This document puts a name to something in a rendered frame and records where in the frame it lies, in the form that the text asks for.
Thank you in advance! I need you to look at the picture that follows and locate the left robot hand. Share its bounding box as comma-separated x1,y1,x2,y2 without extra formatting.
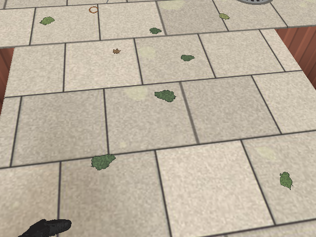
18,219,72,237

